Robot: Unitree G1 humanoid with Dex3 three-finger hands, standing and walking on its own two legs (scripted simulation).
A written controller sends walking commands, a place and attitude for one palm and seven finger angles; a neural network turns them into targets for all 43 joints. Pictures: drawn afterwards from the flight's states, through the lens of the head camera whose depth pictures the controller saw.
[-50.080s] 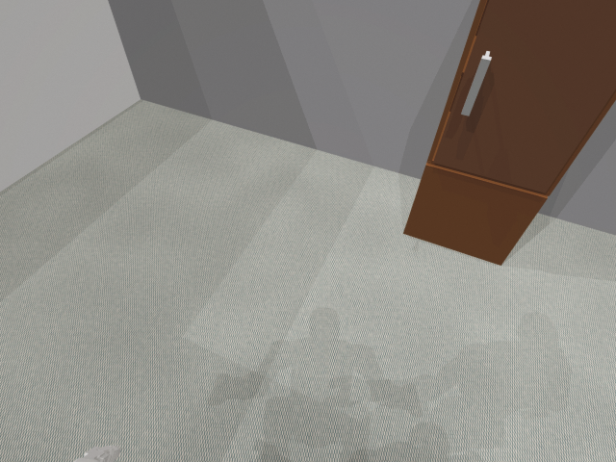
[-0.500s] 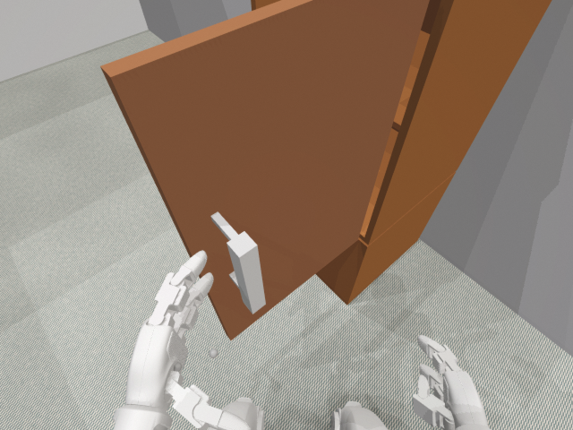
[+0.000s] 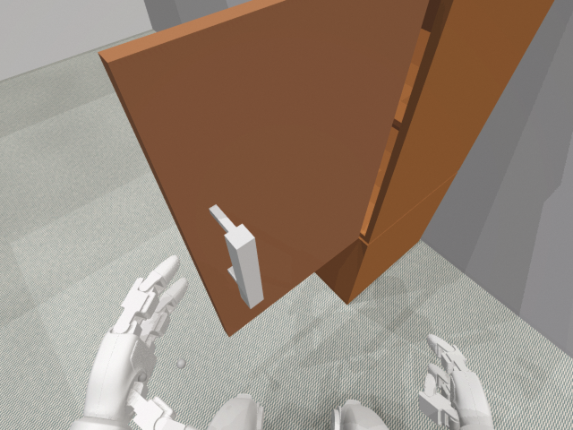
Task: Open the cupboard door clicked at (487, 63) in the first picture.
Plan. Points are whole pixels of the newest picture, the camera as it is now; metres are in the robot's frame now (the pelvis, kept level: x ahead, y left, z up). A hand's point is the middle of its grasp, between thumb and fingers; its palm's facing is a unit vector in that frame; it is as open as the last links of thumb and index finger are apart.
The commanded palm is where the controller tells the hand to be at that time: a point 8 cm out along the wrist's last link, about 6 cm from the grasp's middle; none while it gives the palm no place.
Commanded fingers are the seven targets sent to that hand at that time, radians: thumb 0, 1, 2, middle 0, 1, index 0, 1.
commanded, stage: draw the hand back to the body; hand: left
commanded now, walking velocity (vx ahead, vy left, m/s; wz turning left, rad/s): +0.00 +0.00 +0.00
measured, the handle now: (236, 259) +0.32 +0.09 +0.07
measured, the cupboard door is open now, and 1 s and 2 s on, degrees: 89 89 89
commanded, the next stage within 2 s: step back with the hand held close in 1.48 s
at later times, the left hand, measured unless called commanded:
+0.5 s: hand (84, 333) +0.19 +0.21 +0.15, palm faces +0.10 -0.97 -0.24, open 15.7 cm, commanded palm +0.16 +0.26 +0.18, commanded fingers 0.00 -0.12 0.47 -0.16 -0.30 -0.16 -0.30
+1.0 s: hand out of the picture +0.22 +0.28 +0.24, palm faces +0.38 -0.84 -0.39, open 10.3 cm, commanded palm +0.17 +0.32 +0.26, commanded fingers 0.00 0.76 0.84 -0.19 -0.30 -0.19 -0.30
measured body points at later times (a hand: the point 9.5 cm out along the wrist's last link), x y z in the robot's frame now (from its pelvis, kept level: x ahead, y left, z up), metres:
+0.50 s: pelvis +0.02 +0.02 +0.05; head +0.02 +0.01 +0.50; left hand +0.18 +0.26 +0.16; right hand +0.20 -0.21 -0.01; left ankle +0.01 +0.12 -0.64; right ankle +0.02 -0.09 -0.64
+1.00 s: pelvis +0.03 +0.04 +0.09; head +0.01 +0.02 +0.54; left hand +0.20 +0.32 +0.26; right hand +0.21 -0.18 +0.02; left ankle +0.01 +0.12 -0.64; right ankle +0.02 -0.09 -0.64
